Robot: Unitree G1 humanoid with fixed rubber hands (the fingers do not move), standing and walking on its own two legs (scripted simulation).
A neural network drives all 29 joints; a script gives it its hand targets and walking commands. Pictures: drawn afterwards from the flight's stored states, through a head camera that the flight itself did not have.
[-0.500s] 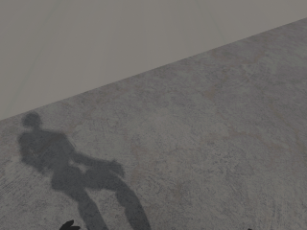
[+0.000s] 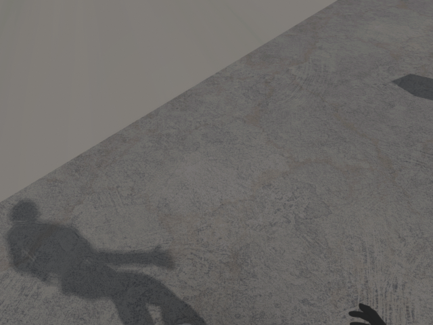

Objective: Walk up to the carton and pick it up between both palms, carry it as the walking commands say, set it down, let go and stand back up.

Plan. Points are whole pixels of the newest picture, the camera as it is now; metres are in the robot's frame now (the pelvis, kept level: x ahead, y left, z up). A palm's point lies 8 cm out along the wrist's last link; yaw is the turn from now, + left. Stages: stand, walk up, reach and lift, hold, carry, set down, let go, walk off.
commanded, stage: walk up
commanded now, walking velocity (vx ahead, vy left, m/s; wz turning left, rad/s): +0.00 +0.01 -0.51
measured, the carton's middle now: out of the picture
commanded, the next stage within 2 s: none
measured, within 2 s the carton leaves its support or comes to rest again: neither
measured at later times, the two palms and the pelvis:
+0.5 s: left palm (141, 283) +0.22 +0.20 -0.10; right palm out of the picture -0.04 -0.30 -0.12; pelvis +0.00 +0.00 +0.00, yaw -16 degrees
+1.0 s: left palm (168, 309) +0.18 +0.15 -0.13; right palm out of the picture +0.30 -0.41 -0.12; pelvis +0.20 -0.13 -0.02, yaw -29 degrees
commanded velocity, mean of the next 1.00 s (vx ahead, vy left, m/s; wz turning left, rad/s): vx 0.36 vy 0.00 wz -0.49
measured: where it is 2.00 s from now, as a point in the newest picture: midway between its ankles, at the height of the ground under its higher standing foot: (327, 248)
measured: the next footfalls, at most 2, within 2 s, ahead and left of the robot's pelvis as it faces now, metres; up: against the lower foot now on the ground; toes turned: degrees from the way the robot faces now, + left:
left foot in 0.14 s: +0.06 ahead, +0.15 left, +0.00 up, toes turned -2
right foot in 0.56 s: -0.01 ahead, -0.14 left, +0.00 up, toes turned -24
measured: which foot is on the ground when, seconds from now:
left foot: up 0.00-0.12, down 0.14-0.56, up 0.58-1.00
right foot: down 0.00-0.14, up 0.16-0.54, down 0.56-1.00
